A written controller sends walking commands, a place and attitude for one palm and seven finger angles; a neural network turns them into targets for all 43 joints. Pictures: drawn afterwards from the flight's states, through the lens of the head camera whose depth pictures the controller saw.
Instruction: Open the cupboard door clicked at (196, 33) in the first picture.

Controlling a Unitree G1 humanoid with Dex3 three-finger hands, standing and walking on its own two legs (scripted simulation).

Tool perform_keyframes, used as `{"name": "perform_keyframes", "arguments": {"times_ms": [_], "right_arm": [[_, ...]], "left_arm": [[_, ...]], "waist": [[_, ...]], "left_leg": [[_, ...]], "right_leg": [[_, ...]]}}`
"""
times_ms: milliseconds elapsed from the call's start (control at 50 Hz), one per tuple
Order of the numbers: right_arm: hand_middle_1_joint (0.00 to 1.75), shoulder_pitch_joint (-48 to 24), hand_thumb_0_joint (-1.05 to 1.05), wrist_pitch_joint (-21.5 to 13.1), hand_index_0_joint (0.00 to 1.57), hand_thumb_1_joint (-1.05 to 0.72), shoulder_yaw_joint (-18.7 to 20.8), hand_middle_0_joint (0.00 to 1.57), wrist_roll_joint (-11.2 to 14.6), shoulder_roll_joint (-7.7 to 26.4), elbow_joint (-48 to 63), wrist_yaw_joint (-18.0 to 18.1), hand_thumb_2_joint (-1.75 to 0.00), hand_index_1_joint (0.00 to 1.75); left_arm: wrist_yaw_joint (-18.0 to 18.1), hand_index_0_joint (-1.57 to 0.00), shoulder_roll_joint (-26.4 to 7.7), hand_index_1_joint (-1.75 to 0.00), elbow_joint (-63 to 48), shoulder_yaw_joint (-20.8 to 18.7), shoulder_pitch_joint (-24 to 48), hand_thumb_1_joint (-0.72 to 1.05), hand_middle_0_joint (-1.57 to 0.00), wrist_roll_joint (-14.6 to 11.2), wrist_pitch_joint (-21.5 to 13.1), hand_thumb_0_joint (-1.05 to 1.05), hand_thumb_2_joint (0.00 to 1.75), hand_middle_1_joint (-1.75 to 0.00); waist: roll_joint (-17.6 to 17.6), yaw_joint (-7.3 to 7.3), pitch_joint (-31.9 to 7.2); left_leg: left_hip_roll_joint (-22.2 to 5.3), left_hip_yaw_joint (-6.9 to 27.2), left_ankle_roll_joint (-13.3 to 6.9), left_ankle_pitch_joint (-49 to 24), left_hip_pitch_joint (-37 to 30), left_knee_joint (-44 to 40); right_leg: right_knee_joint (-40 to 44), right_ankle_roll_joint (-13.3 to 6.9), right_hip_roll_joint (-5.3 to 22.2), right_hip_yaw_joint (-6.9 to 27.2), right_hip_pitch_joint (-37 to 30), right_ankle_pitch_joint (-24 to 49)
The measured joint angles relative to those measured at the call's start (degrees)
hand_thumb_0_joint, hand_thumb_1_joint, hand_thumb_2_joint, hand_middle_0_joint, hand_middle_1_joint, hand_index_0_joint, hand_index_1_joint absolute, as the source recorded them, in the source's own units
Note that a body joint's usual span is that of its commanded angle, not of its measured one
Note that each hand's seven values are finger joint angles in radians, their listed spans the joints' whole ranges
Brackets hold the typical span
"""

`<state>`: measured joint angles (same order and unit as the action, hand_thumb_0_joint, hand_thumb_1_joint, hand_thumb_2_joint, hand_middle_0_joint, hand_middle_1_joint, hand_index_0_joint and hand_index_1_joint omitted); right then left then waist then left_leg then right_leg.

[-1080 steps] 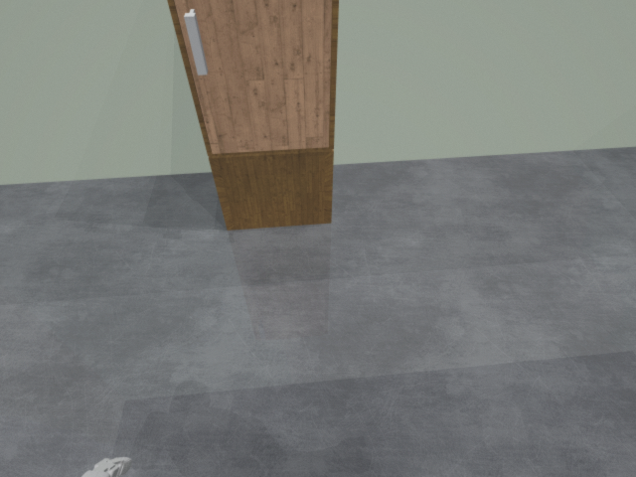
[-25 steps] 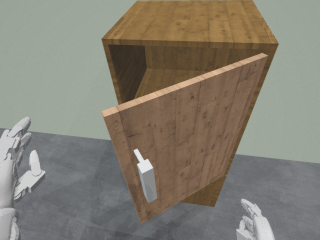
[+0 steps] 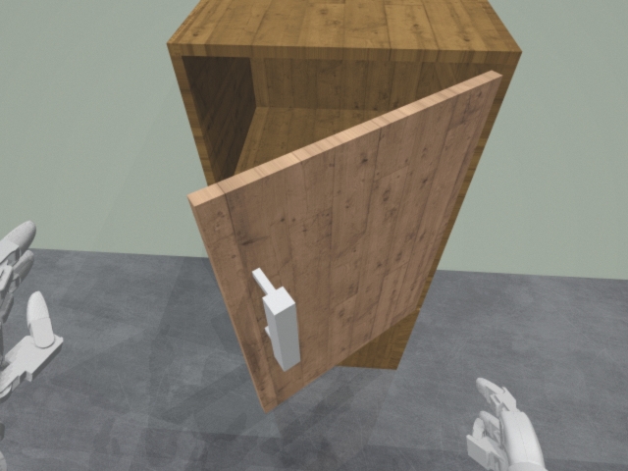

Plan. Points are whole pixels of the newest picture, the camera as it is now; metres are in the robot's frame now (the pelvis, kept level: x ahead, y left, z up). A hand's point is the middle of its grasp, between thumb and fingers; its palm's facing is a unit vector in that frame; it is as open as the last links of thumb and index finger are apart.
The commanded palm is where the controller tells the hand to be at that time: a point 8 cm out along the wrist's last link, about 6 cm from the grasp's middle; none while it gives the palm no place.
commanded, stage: step back with the hand held close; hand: left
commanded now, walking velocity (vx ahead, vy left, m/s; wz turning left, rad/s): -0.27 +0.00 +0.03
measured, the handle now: (274, 320) +0.29 +0.07 +0.04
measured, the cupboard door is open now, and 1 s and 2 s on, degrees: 39 39 39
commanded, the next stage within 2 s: stop stepping back and stand still in 0.94 s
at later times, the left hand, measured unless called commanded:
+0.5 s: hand out of the picture +0.12 +0.27 +0.16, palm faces +0.46 -0.73 -0.51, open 7.4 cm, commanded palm +0.05 +0.31 +0.18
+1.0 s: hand out of the picture +0.02 +0.28 +0.17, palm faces +0.47 -0.76 -0.44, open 7.4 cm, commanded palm -0.04 +0.31 +0.18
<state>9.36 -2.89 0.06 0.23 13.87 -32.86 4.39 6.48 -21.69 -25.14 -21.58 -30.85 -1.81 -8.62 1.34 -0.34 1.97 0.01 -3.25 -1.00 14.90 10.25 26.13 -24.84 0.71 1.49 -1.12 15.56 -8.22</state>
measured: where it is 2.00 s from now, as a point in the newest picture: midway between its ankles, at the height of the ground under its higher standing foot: outside the picture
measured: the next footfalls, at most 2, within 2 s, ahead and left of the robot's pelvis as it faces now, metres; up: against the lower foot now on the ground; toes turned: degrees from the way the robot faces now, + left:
right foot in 1.12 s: -0.27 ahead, -0.11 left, +0.00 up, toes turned -6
left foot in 1.30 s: -0.22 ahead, +0.10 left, +0.00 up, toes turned +2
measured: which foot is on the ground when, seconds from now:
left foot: down 0.00-1.00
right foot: down 0.00-0.78, up 0.80-1.00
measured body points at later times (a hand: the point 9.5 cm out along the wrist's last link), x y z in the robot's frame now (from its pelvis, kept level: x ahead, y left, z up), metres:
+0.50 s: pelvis -0.08 +0.01 -0.02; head -0.06 +0.01 +0.43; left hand +0.09 +0.31 +0.18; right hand +0.09 -0.23 -0.10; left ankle -0.01 +0.10 -0.74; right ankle +0.04 -0.12 -0.74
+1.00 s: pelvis -0.18 +0.01 +0.00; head -0.14 +0.03 +0.44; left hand -0.01 +0.32 +0.19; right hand +0.02 -0.21 -0.08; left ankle -0.06 +0.12 -0.74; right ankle -0.26 -0.13 -0.68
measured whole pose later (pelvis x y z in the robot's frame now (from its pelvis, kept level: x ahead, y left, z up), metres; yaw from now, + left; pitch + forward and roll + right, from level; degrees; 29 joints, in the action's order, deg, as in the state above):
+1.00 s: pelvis -0.18 +0.01 +0.00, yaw +0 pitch +2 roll -3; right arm 8.4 -9.6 0.4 -0.4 9.0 -36.4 2.6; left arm 9.8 -23.1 -33.2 -26.1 -30.0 -2.2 -12.3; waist 0.0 -2.0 2.1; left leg -4.0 -1.8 -1.3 2.9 25.4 25.8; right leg -52.4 2.0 -2.7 -0.2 19.0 -29.5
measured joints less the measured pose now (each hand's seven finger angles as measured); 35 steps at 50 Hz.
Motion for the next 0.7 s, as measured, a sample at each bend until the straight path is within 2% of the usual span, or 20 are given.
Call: {"name": "perform_keyframes", "arguments": {"times_ms": [160,320,400,460,520,560,600,700], "right_arm": [[0.3,1.28,0.01,0.63,0.21,-0.9,0.51,0.2,0.32,-0.52,1.33,0.43,-0.9,0.3],[0.3,2.62,0.01,-0.57,0.21,-0.9,-0.15,0.2,0.39,-1.14,1.31,0.18,-0.9,0.3],[0.3,3.02,0.01,-0.99,0.21,-0.9,-0.4,0.2,0.21,-1.19,0.76,0.14,-0.9,0.3],[0.3,3.59,0.01,-1.48,0.21,-0.9,-0.4,0.2,0.17,-1.27,0.81,0.42,-0.9,0.3],[0.3,4.85,0.01,-2.16,0.21,-0.9,-0.07,0.2,0.41,-1.9,0.72,0.42,-0.9,0.3],[0.3,5.44,0.01,-2.6,0.21,-0.9,0.06,0.2,0.4,-2.16,0.38,0.27,-0.9,0.3],[0.3,4.54,0.01,-3.05,0.21,-0.9,0.18,0.2,0.29,-2.08,-0.37,-0.18,-0.9,0.3],[0.3,1.55,0.01,-2.35,0.21,-0.9,0.93,0.2,-0.1,-1.67,-2.32,-1.24,-0.9,0.3]], "left_arm": [[1.17,-0.21,-2.07,-0.3,-2.68,-2.3,-1.09,0.89,-0.21,0.76,-1.15,0.02,0.9,-0.3],[1.98,-0.21,-0.3,-0.3,-3.43,-3.1,0.61,0.89,-0.21,1.81,-2.72,0.02,0.9,-0.3],[2.33,-0.21,0.02,-0.3,-4.21,-2.9,1.14,0.89,-0.21,1.88,-3.42,0.02,0.9,-0.3],[2.55,-0.21,-0.76,-0.3,-4.62,-3.43,1.35,0.89,-0.21,2.17,-4.03,0.02,0.9,-0.3],[2.38,-0.21,-2.19,-0.3,-4.42,-4.63,1.43,0.89,-0.21,2.76,-4.57,0.02,0.9,-0.3],[2.33,-0.21,-2.44,-0.3,-4.15,-5.59,1.24,0.89,-0.21,3.05,-5.01,0.02,0.9,-0.3],[2.31,-0.21,-1.63,-0.3,-4.12,-6.19,1.31,0.89,-0.21,2.59,-5.46,0.02,0.9,-0.3],[2.11,-0.21,-0.69,-0.3,-6.22,-3.69,1.29,0.89,-0.21,1.45,-5.02,0.02,0.9,-0.3]], "waist": [[-2.06,0.14,0.59],[-1.8,-0.29,1.03],[-1.87,0.05,1.18],[-1.72,0.77,1.7],[-1.7,1.59,1.79],[-1.45,1.26,0.98],[-0.88,0.64,1.35],[-1.93,0.76,2.01]], "left_leg": [[1.04,-0.69,-0.97,-0.07,4.09,4.04],[0.83,-0.33,-1.52,1.44,9.18,10.58],[0.88,-0.01,-1.68,2.31,11.37,12.25],[0.91,0.44,-1.94,-0.35,12.18,11.98],[1.34,1.66,-1.75,-0.76,12.82,12.9],[1.14,1.98,-1.58,-0.45,13.86,13.62],[0.43,2.0,-1.07,-1.11,14.69,13.78],[1.15,2.51,0.54,5.35,16.4,17.25]], "right_leg": [[-4.22,0.63,1.12,0.85,4.29,0.22],[-8.25,0.58,1.12,0.54,8.11,0.34],[-8.42,0.52,0.98,0.56,9.53,0.86],[-9.69,0.89,0.15,1.46,10.46,-1.68],[-14.37,1.23,-1.38,2.88,9.31,-2.45],[-14.74,0.71,-2.34,3.71,7.54,-6.32],[-14.09,0.18,-3.13,3.95,7.86,-5.9],[-11.42,0.13,-2.37,4.06,9.14,-2.86]]}}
